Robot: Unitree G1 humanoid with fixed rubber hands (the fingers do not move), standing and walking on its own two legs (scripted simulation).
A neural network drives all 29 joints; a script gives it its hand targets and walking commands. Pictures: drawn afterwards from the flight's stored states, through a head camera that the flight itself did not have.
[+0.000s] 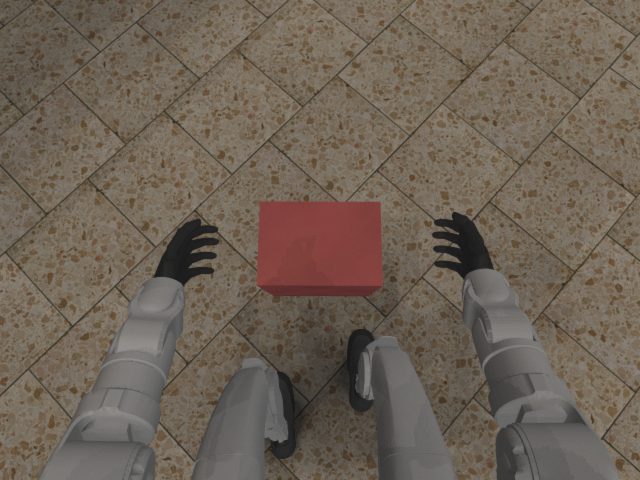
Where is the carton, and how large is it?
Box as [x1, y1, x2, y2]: [257, 201, 382, 295]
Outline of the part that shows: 260,201 257,260 258,286 273,295 368,295 382,285 380,202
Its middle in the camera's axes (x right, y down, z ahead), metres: +0.00 +0.03 +0.94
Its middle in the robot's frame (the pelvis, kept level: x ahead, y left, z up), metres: +0.45 +0.00 -0.54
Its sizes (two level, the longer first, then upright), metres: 0.257 0.179 0.281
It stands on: the floor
